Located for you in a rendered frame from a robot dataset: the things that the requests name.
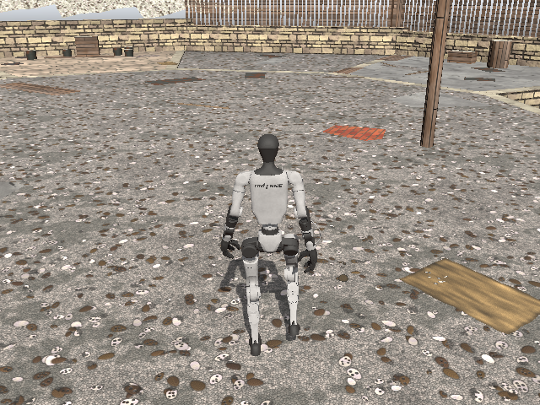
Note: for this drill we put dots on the robot right hand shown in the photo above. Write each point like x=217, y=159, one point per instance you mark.
x=313, y=259

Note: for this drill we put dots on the left robot shin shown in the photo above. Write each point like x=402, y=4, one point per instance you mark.
x=253, y=315

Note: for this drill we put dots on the robot left upper arm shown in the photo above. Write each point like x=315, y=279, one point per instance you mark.
x=242, y=179

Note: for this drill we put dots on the humanoid robot torso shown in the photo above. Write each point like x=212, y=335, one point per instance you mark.
x=269, y=199

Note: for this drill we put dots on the left robot forearm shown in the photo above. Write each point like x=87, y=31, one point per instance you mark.
x=229, y=227

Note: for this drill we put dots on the right robot forearm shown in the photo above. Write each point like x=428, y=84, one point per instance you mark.
x=307, y=232

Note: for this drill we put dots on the robot right upper arm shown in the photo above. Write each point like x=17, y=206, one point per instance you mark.
x=296, y=179

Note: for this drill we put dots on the robot left hand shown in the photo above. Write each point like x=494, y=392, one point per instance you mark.
x=226, y=245

